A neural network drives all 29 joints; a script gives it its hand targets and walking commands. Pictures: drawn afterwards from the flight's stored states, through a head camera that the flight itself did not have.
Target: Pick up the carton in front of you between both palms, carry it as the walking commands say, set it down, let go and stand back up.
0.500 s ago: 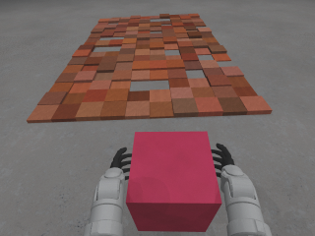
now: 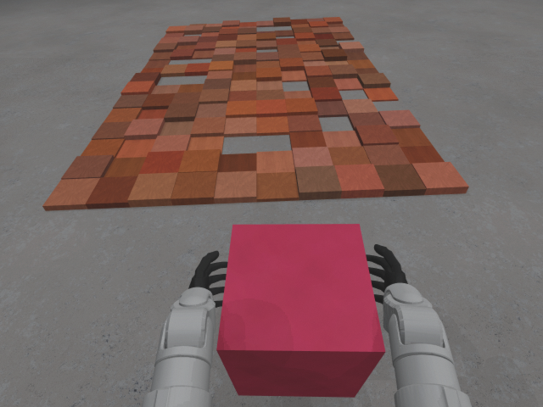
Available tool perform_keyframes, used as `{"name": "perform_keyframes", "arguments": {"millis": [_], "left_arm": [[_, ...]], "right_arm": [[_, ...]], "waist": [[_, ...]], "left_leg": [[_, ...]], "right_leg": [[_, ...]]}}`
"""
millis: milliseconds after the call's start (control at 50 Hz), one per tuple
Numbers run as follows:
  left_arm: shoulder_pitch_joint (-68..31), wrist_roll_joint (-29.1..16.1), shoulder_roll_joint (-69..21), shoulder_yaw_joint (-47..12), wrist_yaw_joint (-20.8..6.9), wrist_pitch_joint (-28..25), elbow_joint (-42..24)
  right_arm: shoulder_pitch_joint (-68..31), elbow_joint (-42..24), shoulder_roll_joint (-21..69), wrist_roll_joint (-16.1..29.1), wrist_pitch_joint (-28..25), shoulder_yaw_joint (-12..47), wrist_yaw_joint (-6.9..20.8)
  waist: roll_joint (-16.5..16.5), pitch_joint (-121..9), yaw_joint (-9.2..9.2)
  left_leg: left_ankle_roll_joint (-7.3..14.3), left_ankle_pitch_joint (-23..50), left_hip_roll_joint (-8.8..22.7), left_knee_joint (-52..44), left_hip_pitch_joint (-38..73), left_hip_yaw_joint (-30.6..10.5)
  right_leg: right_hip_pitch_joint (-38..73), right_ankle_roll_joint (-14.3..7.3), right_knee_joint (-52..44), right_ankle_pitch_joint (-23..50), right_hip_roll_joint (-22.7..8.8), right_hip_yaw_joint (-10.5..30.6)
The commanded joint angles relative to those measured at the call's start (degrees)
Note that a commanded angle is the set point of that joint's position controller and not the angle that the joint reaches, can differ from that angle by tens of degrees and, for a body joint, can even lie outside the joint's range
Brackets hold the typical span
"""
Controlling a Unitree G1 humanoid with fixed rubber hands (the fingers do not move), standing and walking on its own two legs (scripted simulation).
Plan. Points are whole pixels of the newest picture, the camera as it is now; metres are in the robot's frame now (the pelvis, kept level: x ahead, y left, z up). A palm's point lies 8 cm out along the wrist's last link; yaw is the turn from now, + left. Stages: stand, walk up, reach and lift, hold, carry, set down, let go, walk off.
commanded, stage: reach and lift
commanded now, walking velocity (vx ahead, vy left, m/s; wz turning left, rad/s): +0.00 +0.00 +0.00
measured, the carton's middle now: (295, 314) +0.31 +0.00 -0.05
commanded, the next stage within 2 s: hold in 0.36 s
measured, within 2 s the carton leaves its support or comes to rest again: neither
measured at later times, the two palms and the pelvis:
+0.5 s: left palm (199, 294) +0.28 +0.15 +0.05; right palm (401, 288) +0.29 -0.15 +0.05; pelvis +0.00 +0.00 +0.00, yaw +0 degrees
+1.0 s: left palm (198, 295) +0.28 +0.15 +0.05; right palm (402, 291) +0.29 -0.15 +0.06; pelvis -0.01 +0.00 +0.00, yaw +0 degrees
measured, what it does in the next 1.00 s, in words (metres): stands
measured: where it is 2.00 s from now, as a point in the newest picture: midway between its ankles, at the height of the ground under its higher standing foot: outside the picture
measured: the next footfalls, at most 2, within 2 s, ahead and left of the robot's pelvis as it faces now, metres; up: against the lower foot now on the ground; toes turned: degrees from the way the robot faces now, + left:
left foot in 1.64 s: +0.20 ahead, +0.09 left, +0.00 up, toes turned +8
right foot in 2.00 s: +0.47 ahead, -0.16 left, +0.00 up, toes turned -15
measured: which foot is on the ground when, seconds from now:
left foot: down 0.00-1.00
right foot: down 0.00-1.00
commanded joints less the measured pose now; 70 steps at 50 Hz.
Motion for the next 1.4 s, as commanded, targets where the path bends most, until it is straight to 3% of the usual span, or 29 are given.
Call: {"name": "perform_keyframes", "arguments": {"millis": [0,320,440,580,780,1160,1180,1220,1240,1260,1300,1320,1360,1380], "left_arm": [[-28.7,-14.5,-53.7,-30.4,-13.7,-2.8,-4.1],[-28.7,-15.4,-52.5,-31.2,-14.0,-0.8,-6.9],[-26.7,-18.0,-52.7,-35.5,-13.7,1.4,-12.8],[-26.7,-15.7,-50.4,-31.4,-13.6,3.7,-10.2],[-32.1,-16.3,-53.2,-32.0,-14.2,3.0,-8.7],[-28.2,-16.2,-52.6,-32.2,-13.6,3.3,-10.2],[-29.9,-16.9,-52.9,-32.9,-13.6,3.5,-10.2],[-31.1,-18.5,-53.0,-34.8,-13.5,3.8,-12.6],[-31.8,-19.5,-53.2,-36.2,-13.4,4.1,-14.0],[-32.5,-20.7,-53.3,-37.7,-13.2,4.5,-15.7],[-32.5,-23.4,-52.7,-41.0,-12.8,6.2,-19.1],[-32.2,-24.8,-52.1,-42.6,-12.6,7.4,-20.7],[-31.6,-26.9,-51.2,-45.0,-12.0,10.3,-23.5],[-31.7,-27.5,-50.2,-45.6,-11.6,12.0,-24.7]], "right_arm": [[-22.9,0.8,54.2,13.4,0.0,30.2,14.5],[-22.4,-1.8,54.6,14.4,2.2,31.3,14.1],[-20.1,-7.8,54.7,16.8,4.6,35.1,13.5],[-21.0,-5.8,51.8,15.1,6.8,31.9,13.9],[-26.4,-4.2,53.5,15.4,5.9,32.2,14.9],[-23.0,-6.1,52.8,15.7,6.2,32.5,14.6],[-24.3,-6.1,53.1,16.3,6.5,33.4,14.6],[-24.0,-7.8,53.1,17.6,6.8,34.8,14.0],[-24.8,-9.6,53.2,18.4,7.2,36.2,13.7],[-25.2,-11.4,53.1,19.1,7.7,37.6,13.2],[-23.7,-15.0,52.4,20.7,9.4,40.4,12.0],[-22.6,-16.9,51.6,21.4,10.6,41.6,11.4],[-22.9,-21.4,50.1,23.2,13.8,44.4,10.2],[-23.4,-23.1,49.7,24.4,15.5,45.7,10.0]], "waist": [[0.7,-15.7,-0.02],[0.0,-13.8,0.18],[0.2,-16.6,-0.52],[0.2,-7.9,-0.12],[0.4,-11.0,-0.29],[0.5,-12.4,-0.27],[3.5,-13.0,-0.02],[3.4,-12.7,-0.14],[3.6,-11.7,-0.33],[4.4,-11.4,-0.45],[7.3,-14.9,-0.79],[7.9,-16.4,-0.71],[6.3,-17.8,-0.25],[1.6,-16.6,-0.03]], "left_leg": [[-0.1,12.6,-4.1,-2.5,8.0,-0.1],[0.2,10.5,-4.3,-3.4,7.9,0.3],[0.0,15.1,-4.3,-4.1,10.7,-0.2],[0.4,4.3,-3.9,-5.8,7.7,0.2],[0.3,1.9,-3.6,-4.7,8.0,0.4],[0.0,9.2,-3.9,-4.9,9.9,0.1],[0.3,0.7,6.9,-0.5,3.2,1.2],[1.6,-24.8,7.2,-5.0,-2.9,-2.6],[2.3,-31.0,7.7,-5.8,-4.0,-3.9],[3.0,-30.6,8.9,-6.0,-3.3,-5.3],[5.1,-25.6,12.4,-7.6,-1.7,-9.7],[6.2,-24.9,13.5,-7.6,-2.3,-10.4],[5.4,-26.5,11.6,-4.6,-7.7,-5.8],[3.3,-24.0,8.2,1.5,-12.6,-0.4]], "right_leg": [[1.8,-0.3,-3.4,12.4,4.7,-1.0],[3.0,0.1,-4.5,11.8,4.2,-0.7],[6.2,0.4,-5.3,17.0,4.3,-0.3],[2.5,-0.3,-7.0,5.7,3.8,-0.8],[1.4,-0.5,-5.9,2.8,3.8,-1.2],[3.5,-0.1,-6.0,9.5,4.2,-1.2],[-3.8,-0.8,-0.9,2.2,-6.1,-0.6],[-8.0,-1.1,-1.2,-19.9,-4.0,0.2],[-11.2,-1.1,0.0,-25.2,-3.1,-0.4],[-13.5,-0.9,2.6,-22.8,-2.6,-1.8],[-14.0,0.0,10.0,-11.2,-0.5,-7.1],[-12.8,-0.1,8.3,-10.3,-0.3,-8.6],[-6.5,-1.0,1.9,-12.0,-1.3,-8.0],[-2.9,-2.1,-3.2,-15.9,-5.0,-2.3]]}}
